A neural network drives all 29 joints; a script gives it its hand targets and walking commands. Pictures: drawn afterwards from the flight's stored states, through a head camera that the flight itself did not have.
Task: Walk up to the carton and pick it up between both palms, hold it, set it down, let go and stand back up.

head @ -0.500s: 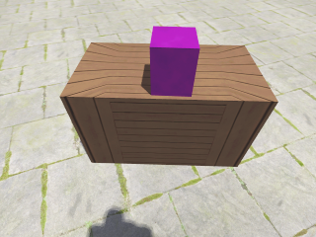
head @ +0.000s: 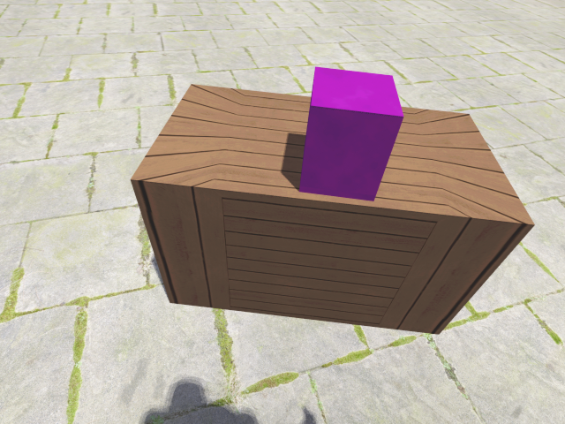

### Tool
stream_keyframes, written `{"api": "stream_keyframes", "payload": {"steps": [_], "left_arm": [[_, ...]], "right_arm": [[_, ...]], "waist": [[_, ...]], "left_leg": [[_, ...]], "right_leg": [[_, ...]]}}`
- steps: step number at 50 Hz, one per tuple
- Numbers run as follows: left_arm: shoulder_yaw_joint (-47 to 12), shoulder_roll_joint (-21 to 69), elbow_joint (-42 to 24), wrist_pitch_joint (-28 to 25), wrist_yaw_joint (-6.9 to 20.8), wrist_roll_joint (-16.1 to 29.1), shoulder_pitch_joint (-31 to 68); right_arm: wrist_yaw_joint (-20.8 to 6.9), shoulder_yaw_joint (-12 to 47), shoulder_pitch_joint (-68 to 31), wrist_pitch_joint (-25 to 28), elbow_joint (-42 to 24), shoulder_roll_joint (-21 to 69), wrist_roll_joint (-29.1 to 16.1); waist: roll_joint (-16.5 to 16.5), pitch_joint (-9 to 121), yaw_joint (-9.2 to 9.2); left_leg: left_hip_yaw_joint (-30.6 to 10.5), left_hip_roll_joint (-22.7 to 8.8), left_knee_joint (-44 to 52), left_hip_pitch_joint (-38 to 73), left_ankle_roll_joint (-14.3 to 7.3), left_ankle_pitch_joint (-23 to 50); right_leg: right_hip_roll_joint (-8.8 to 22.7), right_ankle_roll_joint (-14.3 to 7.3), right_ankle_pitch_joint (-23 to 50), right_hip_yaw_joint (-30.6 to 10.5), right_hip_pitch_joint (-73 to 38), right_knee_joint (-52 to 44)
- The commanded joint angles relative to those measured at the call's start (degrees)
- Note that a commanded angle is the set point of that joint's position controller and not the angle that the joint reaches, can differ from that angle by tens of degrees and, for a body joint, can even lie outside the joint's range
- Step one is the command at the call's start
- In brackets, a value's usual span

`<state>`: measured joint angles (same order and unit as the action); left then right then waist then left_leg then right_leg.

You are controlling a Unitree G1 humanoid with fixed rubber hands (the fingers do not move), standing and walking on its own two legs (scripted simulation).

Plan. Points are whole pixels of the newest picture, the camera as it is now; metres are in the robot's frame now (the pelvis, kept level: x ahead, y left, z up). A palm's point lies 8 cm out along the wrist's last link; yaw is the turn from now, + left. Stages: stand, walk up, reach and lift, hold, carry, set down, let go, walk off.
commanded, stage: walk up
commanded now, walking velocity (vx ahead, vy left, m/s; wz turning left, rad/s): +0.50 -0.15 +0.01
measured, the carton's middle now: (344, 134) +0.83 -0.09 -0.01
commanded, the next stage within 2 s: none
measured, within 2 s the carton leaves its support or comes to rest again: neither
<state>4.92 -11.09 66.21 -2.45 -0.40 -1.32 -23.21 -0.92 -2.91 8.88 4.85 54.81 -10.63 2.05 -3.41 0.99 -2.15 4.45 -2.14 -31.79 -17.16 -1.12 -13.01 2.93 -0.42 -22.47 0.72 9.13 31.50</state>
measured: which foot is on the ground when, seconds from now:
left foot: down 0.00-0.54, up 0.56-1.00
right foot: up 0.00-0.46, down 0.48-1.00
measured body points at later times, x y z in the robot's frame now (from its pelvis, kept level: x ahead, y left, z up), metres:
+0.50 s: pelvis +0.23 -0.04 -0.02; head +0.29 -0.04 +0.42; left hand +0.37 +0.17 -0.17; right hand +0.09 -0.23 -0.16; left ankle +0.03 +0.10 -0.73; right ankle +0.34 -0.14 -0.74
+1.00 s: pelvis +0.36 -0.06 +0.01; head +0.39 -0.08 +0.46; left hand +0.33 +0.16 -0.14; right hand +0.44 -0.29 -0.15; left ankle +0.44 +0.08 -0.70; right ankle +0.35 -0.14 -0.73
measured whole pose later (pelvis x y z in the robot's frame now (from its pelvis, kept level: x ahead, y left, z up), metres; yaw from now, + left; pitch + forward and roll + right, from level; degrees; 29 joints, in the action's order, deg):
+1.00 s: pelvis +0.36 -0.06 +0.01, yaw -3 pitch -2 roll +0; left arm 0.8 -6.6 61.7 -3.4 -1.4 -1.5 -20.4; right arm 0.7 -2.9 8.3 -2.6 56.8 -10.0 0.7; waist 2.4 -5.2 -3.5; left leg 0.2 -3.1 -43.5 -25.3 2.0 -9.5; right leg 0.5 -3.0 -14.8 8.7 7.8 24.8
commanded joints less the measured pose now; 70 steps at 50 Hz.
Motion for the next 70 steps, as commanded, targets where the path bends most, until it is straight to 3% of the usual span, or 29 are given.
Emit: {"api": "stream_keyframes", "payload": {"steps": [1, 4, 5, 8, 11, 12, 17, 22, 23, 24, 25, 26, 27, 29, 30, 35, 38, 42, 45, 47, 50, 53, 54, 55, 57, 58, 60, 63, 70], "left_arm": [[0.1, -3.7, -9.3, -0.7, 2.0, -1.0, 6.7], [-0.6, -1.2, -8.0, -0.8, 3.4, -0.7, 7.6], [-1.0, -0.8, -6.9, -0.4, 3.6, -0.9, 4.7], [-1.6, -0.7, -8.9, 0.7, 3.5, -0.6, 7.6], [-1.3, -2.5, -9.8, 1.2, 3.2, -0.1, 8.6], [-1.1, -3.6, -10.3, 1.2, 3.3, -0.3, 12.0], [-2.8, -1.2, -14.3, 1.2, 3.5, -0.2, 19.5], [-1.6, -6.3, -11.4, -0.1, 2.6, -0.9, 11.8], [-1.5, -6.2, -9.4, -0.5, 2.2, -1.0, 5.5], [-0.7, -8.3, -7.7, -1.2, 1.5, -0.8, -2.9], [0.7, -12.6, -6.3, -1.2, 1.0, -1.3, -7.9], [1.8, -15.8, -7.7, -1.0, 1.3, 0.6, -7.0], [1.7, -13.2, -8.3, -0.9, 1.3, 1.3, -3.7], [-0.4, -8.4, -9.0, -1.2, 0.5, 0.5, -3.5], [-1.0, -6.3, -8.9, -1.6, 0.2, 0.6, -1.2], [-0.8, -6.0, -7.0, -2.8, -0.3, 0.8, -0.4], [-2.3, -3.0, -6.8, -3.1, -0.8, 0.7, 1.1], [-2.4, -4.6, -7.9, -3.2, -0.7, 0.4, 2.0], [-3.8, -4.3, -6.4, -1.9, -1.2, 0.2, 2.9], [-0.9, -10.1, -7.1, -1.5, -1.7, -0.4, 0.7], [0.3, -11.0, -7.6, 0.2, -2.7, -0.7, 1.3], [-0.7, -7.2, -8.4, 2.6, -2.7, -1.2, 5.9], [-0.4, -6.3, -8.5, 3.0, -2.9, -1.5, 4.7], [-1.7, -1.5, -7.9, 3.6, -2.8, -0.6, -0.5], [-1.7, 1.0, -10.6, 5.3, -3.1, 0.7, 1.4], [-0.5, -2.3, -10.3, 6.0, -2.7, 0.2, 4.0], [0.6, -5.1, -10.7, 6.8, -2.3, 0.0, 5.8], [-0.1, -1.9, -8.4, 7.1, -1.6, -0.9, 3.7], [-1.2, -4.1, -7.2, 6.4, -1.8, 0.8, 8.3]], "right_arm": [[2.5, -2.8, 21.3, -1.2, 4.2, -12.1, 0.3], [1.6, -0.8, 10.7, -0.3, 1.1, -6.8, -0.5], [1.3, -1.0, 7.6, 0.1, 0.8, -8.3, -0.9], [0.8, 0.7, 16.4, 0.6, 4.3, -3.6, -0.6], [1.1, 1.5, 19.4, 1.2, 6.0, -3.7, -0.8], [1.3, 1.0, 21.0, 1.2, 5.9, -4.1, -0.6], [2.0, 1.5, 23.6, 0.8, 6.3, -5.0, -0.7], [2.9, 0.5, 23.2, 0.5, 6.4, -7.5, -0.4], [3.1, 0.1, 22.1, 0.3, 6.9, -9.1, -1.0], [3.0, 0.2, 22.9, 0.2, 6.7, -8.7, -1.7], [2.9, 1.2, 26.8, -0.4, 5.9, -4.3, -2.4], [2.7, 2.5, 34.6, -1.5, 7.6, 0.7, -4.5], [2.6, 1.6, 29.6, -1.7, 8.4, -1.4, -4.0], [2.0, 0.0, 16.2, -1.9, 6.6, -4.1, -2.8], [1.9, -0.5, 12.7, -2.5, 5.5, -3.2, -2.1], [1.8, -1.5, 16.7, -5.5, 5.8, -0.9, -0.5], [0.6, -0.9, 12.1, -6.7, 3.4, -0.7, -0.4], [1.4, -0.9, 6.9, -7.6, 2.5, -2.3, -1.5], [1.5, -0.9, 5.5, -6.9, 0.8, -3.2, -1.4], [2.1, -1.3, 4.5, -7.4, 1.3, -5.7, -1.3], [2.4, -1.7, 3.7, -8.0, -0.2, -6.1, -1.6], [2.7, -1.2, 5.2, -7.6, 0.0, -3.0, -1.8], [3.0, -1.5, 7.6, -6.5, 0.6, -5.5, -1.5], [3.4, -2.3, 7.6, -5.4, 0.1, -9.1, -1.0], [3.6, -3.3, 8.5, -5.3, 0.2, -14.1, -1.9], [3.6, -2.1, 7.4, -5.1, 0.0, -8.5, -1.2], [4.3, -1.1, 4.0, -5.3, -1.8, -8.7, -0.9], [3.3, 0.0, 1.3, -5.2, -1.1, -6.6, -0.5], [3.0, 0.6, 4.0, -4.0, 0.5, -7.1, -0.8]], "waist": [[22.4, -8.2, 7.95], [8.7, -11.8, 3.33], [9.4, -12.9, 0.77], [10.1, -14.9, 2.55], [12.9, -14.0, 2.02], [8.8, -10.9, 3.52], [16.1, -11.2, 4.59], [8.9, -4.6, 1.85], [7.7, -1.0, -1.29], [4.2, 5.9, -4.27], [-4.7, 12.2, -3.86], [-12.6, 22.6, -3.81], [-8.3, 23.4, -3.38], [8.3, 14.8, -5.02], [9.0, 7.2, -2.88], [0.0, -3.2, 2.98], [-5.4, -4.4, 2.7], [-8.6, -5.6, 1.67], [-10.9, -5.6, 2.77], [-5.4, -4.0, -0.33], [-6.1, -0.3, 0.0], [-6.8, -3.9, 2.0], [-2.9, -4.9, 3.0], [12.4, -0.8, 0.57], [26.0, 2.3, 3.49], [20.4, 2.8, 4.13], [13.3, 1.1, 0.71], [11.0, 4.4, -0.56], [9.9, 0.1, 1.78]], "left_leg": [[-44.3, -26.4, 27.1, 16.0, -4.4, -38.0], [-23.1, -18.7, 25.4, 10.6, -1.9, -17.6], [-17.0, -17.2, 24.0, 8.0, -1.4, -10.4], [-9.3, -13.3, 21.4, 3.8, 0.9, 12.9], [-5.8, -14.4, 18.8, 8.5, -2.2, 26.9], [-8.1, -13.7, 18.1, 13.6, -3.0, 31.9], [-3.2, -13.7, 15.5, 15.5, -2.1, 40.2], [-1.4, -13.1, -1.1, 15.4, -1.6, 54.2], [-0.4, -12.0, -10.0, 13.5, -1.4, 51.0], [1.2, -9.3, -20.1, 7.2, 0.0, 30.0], [2.9, -4.2, -34.6, -7.1, 2.1, 2.4], [1.7, 2.0, -46.5, -11.7, 3.5, -22.2], [-1.9, 1.1, -48.6, -11.2, 2.5, -17.1], [-7.0, -1.3, -47.5, -8.8, 1.2, -15.2], [-8.1, -3.5, -45.1, -8.3, 0.9, -11.3], [-9.7, -2.4, -40.0, -9.7, 2.6, -3.2], [-6.3, -1.6, -33.9, -12.7, 3.5, 1.1], [-5.0, -0.5, -21.3, -9.1, 3.8, 2.5], [-2.4, 0.7, -12.0, -2.5, 2.7, 6.9], [-1.3, 0.6, -11.8, -5.6, 3.3, 3.2], [-4.1, -4.3, -8.4, -2.9, 3.3, -3.2], [-3.2, -2.9, 2.7, 4.0, 1.8, -0.6], [-7.3, -6.3, 10.5, 6.2, 1.3, 8.0], [-11.3, -12.1, 8.3, 12.0, -0.7, 33.9], [-22.2, -22.6, 10.0, 6.1, -11.4, 55.1], [-23.9, -21.5, 13.2, 2.4, -12.3, 42.8], [-16.5, -18.4, 9.8, 5.3, -10.8, 52.1], [-15.1, -10.4, 19.7, 4.3, -5.7, -4.3], [-15.3, -12.3, 18.1, 11.3, -8.5, 6.3]], "right_leg": [[0.8, -0.8, -2.7, -1.9, 34.9, 32.6], [3.2, 0.2, 9.9, -1.3, 33.7, 35.8], [3.2, 1.1, 11.9, -1.5, 32.7, 34.4], [3.0, 1.7, 15.5, 0.4, 29.1, 31.8], [3.5, 2.8, 18.3, 2.0, 31.8, 28.8], [2.6, 2.8, 18.2, 2.3, 32.4, 26.5], [2.4, 2.4, 20.4, 4.8, 29.3, 13.4], [-3.1, -1.7, 18.1, 9.2, 7.0, -0.8], [-2.3, -2.7, 22.4, 8.4, -1.5, -6.1], [3.1, -4.1, 34.0, 3.6, -13.0, -3.3], [15.7, -9.8, 49.4, -9.7, -28.1, 1.8], [25.3, -18.0, 43.1, -22.6, -35.8, -5.0], [25.2, -19.1, 36.2, -27.6, -31.9, -9.9], [21.8, -13.6, 45.0, -21.4, -17.8, -12.1], [19.7, -10.7, 43.5, -16.6, -8.6, -12.5], [19.4, -6.0, 60.8, -10.5, -1.0, -12.4], [15.6, -6.6, 48.5, -4.1, 0.9, -15.8], [13.1, -6.6, 63.1, 0.0, 1.6, -13.7], [7.6, -5.9, 59.0, 7.1, 3.3, -11.9], [14.2, -8.2, 70.6, 1.5, -1.5, -8.1], [19.8, -11.7, 53.1, -3.2, -1.4, -8.2], [14.1, -9.0, 32.2, -0.6, 5.6, -4.1], [11.6, -6.4, 26.7, -1.4, 6.4, 2.8], [6.6, -3.7, 12.7, 2.2, 10.9, 10.3], [-2.1, 0.3, -17.0, 4.0, 12.1, 28.0], [-1.8, 0.1, -15.9, 0.3, 9.4, 32.5], [-2.9, 0.7, -13.6, -2.4, 13.1, 38.2], [-2.5, -0.2, -1.0, -3.2, 10.3, 31.6], [-1.2, 1.0, -6.8, -2.5, 7.9, 8.1]]}}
